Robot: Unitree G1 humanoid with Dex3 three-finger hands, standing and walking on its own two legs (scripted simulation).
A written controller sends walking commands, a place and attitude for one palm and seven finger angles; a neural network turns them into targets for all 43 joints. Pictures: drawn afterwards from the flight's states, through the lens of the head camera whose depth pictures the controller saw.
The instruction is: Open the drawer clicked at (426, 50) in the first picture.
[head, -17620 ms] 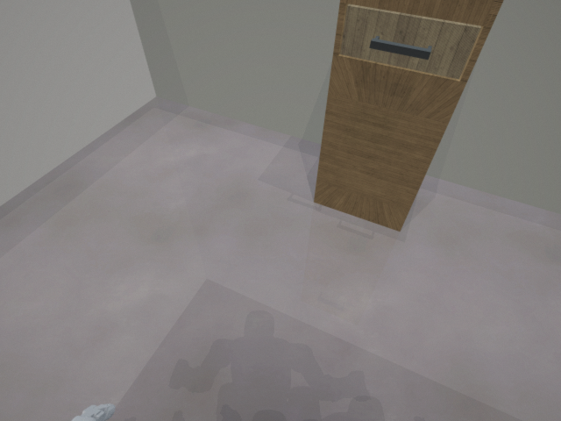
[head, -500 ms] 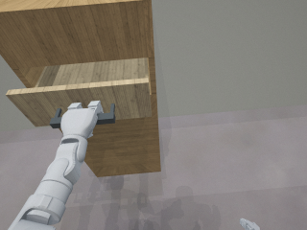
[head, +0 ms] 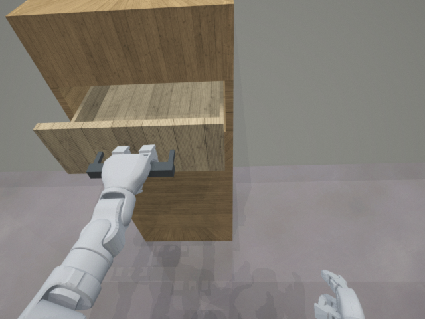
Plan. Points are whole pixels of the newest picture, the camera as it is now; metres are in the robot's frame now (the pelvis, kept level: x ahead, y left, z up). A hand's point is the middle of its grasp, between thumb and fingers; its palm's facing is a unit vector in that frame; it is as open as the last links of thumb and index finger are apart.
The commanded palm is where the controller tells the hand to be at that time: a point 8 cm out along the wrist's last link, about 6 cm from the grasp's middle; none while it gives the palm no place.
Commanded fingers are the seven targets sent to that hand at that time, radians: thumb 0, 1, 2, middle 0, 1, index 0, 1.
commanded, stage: pull the drawer open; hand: left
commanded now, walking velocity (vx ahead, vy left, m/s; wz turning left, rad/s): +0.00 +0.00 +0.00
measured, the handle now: (133, 162) +0.40 +0.21 +0.06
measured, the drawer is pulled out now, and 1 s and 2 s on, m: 0.14 0.26 0.29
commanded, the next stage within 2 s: open the thumb to release the handle in 1.42 s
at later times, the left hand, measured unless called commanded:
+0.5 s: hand (135, 192) +0.35 +0.20 +0.04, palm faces +0.03 -0.08 -1.00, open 5.5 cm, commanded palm +0.29 +0.20 +0.10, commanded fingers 0.00 0.90 0.90 -0.40 -1.35 -0.40 -1.35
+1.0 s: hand (124, 240) +0.24 +0.19 +0.04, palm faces +0.04 -0.17 -0.99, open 5.7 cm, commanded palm +0.19 +0.19 +0.10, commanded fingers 0.00 0.90 0.90 -0.40 -1.35 -0.40 -1.35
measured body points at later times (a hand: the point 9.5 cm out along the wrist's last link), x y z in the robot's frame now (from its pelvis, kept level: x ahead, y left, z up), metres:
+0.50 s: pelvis +0.00 +0.00 +0.00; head +0.02 -0.03 +0.45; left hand +0.34 +0.20 +0.09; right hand +0.12 -0.26 -0.12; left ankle -0.02 +0.12 -0.73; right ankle -0.01 -0.11 -0.73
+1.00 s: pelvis +0.03 +0.00 +0.00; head +0.04 -0.03 +0.45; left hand +0.23 +0.19 +0.09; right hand +0.27 -0.18 -0.08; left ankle -0.02 +0.12 -0.73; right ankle -0.01 -0.11 -0.73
